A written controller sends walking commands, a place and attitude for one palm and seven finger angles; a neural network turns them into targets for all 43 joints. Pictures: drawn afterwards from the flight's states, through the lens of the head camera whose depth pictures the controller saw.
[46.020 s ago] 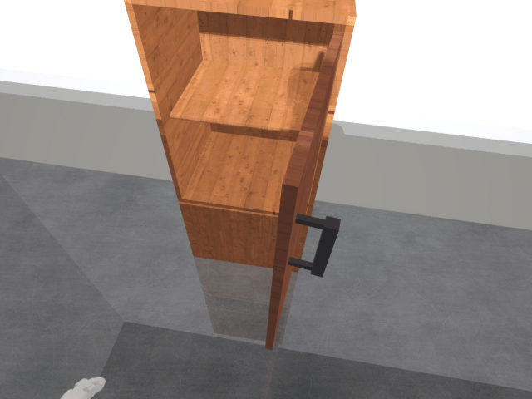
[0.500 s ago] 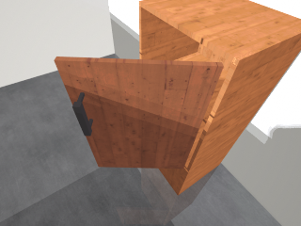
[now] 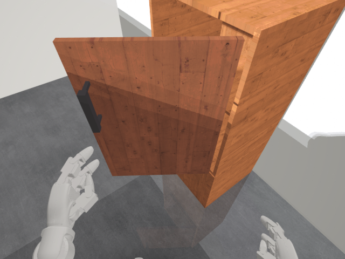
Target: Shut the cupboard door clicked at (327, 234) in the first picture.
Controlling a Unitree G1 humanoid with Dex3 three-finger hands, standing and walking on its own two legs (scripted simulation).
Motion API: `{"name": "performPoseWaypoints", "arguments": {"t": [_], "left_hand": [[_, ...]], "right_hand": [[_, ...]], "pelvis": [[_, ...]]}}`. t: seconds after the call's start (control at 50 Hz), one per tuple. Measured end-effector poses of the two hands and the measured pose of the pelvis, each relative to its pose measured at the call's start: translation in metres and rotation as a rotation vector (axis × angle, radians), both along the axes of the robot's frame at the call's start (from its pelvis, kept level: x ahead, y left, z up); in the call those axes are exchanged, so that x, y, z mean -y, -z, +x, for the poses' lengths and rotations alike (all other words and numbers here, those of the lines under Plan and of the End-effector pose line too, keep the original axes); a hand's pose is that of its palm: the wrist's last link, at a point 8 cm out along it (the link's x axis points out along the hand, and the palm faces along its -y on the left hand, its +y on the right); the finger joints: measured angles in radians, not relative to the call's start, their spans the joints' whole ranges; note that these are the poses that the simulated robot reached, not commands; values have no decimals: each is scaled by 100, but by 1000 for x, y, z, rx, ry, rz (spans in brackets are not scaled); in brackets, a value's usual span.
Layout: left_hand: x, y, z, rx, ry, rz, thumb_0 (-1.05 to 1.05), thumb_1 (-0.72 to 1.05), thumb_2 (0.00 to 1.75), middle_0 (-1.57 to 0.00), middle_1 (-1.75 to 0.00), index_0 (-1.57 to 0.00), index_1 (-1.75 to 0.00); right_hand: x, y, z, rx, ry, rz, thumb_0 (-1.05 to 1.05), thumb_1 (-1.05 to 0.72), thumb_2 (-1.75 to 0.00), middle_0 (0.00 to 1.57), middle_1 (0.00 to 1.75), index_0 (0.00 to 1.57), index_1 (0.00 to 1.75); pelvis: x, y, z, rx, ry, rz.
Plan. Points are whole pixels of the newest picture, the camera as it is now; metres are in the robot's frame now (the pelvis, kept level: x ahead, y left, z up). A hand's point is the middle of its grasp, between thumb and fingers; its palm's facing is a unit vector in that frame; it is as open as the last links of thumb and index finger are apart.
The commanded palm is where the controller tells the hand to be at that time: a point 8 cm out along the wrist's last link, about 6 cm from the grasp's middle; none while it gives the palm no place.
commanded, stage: raise the hand and make a fist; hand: left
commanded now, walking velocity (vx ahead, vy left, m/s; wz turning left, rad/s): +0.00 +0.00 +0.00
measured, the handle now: (92, 107) +0.47 +0.23 +0.09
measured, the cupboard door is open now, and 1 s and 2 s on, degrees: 56 56 56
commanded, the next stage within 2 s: bring the fist close to the handle in 1.64 s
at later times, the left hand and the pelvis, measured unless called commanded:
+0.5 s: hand (93, 220) +0.21 +0.18 +0.02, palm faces -0.04 -1.00 +0.01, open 4.4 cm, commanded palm +0.17 +0.25 +0.03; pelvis -0.02 +0.01 -0.03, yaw +1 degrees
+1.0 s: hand (57, 196) +0.23 +0.23 +0.09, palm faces +0.11 -0.99 -0.05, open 3.1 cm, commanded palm +0.20 +0.27 +0.08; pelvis +0.01 +0.03 -0.01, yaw +2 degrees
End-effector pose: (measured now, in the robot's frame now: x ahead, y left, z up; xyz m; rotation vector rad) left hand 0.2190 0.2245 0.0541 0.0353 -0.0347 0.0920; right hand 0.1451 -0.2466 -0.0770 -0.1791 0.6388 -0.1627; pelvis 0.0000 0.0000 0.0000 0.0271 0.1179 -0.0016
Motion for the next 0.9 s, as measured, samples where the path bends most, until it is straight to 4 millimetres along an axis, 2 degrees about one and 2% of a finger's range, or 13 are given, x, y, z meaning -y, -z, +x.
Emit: {"name": "performPoseWaypoints", "arguments": {"t": [0.08,0.14,0.18,0.22,0.28,0.34,0.38,0.46,0.52,0.58,0.68,0.8,0.9], "left_hand": [[7,46,-41,-23,95,-56,0,91,90,-36,-47,-36,-48],[-4,76,-81,-152,36,-62,0,90,90,-42,-53,-41,-54],[-16,79,-101,-173,-36,-33,1,90,90,-45,-57,-45,-57],[-25,66,-108,-106,-90,10,2,90,90,-49,-61,-49,-61],[-25,32,-100,83,-79,44,2,90,90,-54,-67,-54,-67],[-11,8,-76,186,42,46,2,90,90,-59,-73,-59,-73],[-1,9,-56,134,138,35,1,90,90,-63,-77,-63,-77],[2,32,-32,-131,195,-25,1,90,90,-70,-84,-70,-85],[-13,33,-31,-209,85,-50,1,90,90,-76,-90,-76,-91],[-36,16,-34,-128,-39,-13,2,90,90,-82,-96,-81,-97],[-50,-5,-32,33,-38,42,2,90,90,-90,-106,-90,-107],[-32,11,-21,-95,126,-16,1,90,90,-101,-118,-101,-119],[-46,-13,-20,-45,45,5,2,90,90,-111,-128,-110,-129]], "right_hand": [[9,-5,18,86,-53,-48,2,-90,-90,20,30,20,30],[11,-4,30,132,-88,-77,2,-90,-90,20,30,20,30],[7,0,36,154,-111,-88,2,-90,-90,20,30,20,30],[-1,5,39,166,-135,-91,2,-90,-90,20,30,20,30],[-16,16,38,168,-163,-73,2,-90,-90,20,30,20,30],[-31,27,28,147,-159,-32,2,-90,-90,20,30,20,30],[-39,31,18,115,-133,0,2,-90,-90,20,30,20,30],[-44,31,-6,34,-50,45,2,-90,-90,20,30,21,30],[-41,27,-19,-18,1,40,2,-90,-90,20,30,21,30],[-37,24,-23,-59,1,8,2,-90,-90,20,30,21,30],[-32,28,-9,-87,-60,-47,2,-90,-90,20,30,20,30],[-39,14,24,-14,-51,-50,2,-90,-90,20,30,20,30],[-55,-5,49,65,-74,-20,2,-90,-90,20,30,20,30]], "pelvis": [[8,25,-17,-41,5,2],[9,39,-26,-47,-8,-12],[9,46,-30,-48,-20,-25],[9,52,-34,-47,-32,-39],[7,57,-38,-44,-47,-57],[4,57,-40,-43,-52,-69],[1,54,-39,-45,-49,-68],[-6,40,-30,-40,-30,-56],[-11,30,-19,-41,-13,-50],[-16,26,-9,-51,-11,-51],[-23,30,-1,-70,-31,-66],[-31,26,6,-65,-29,-69],[-32,18,12,-44,-25,-65]]}}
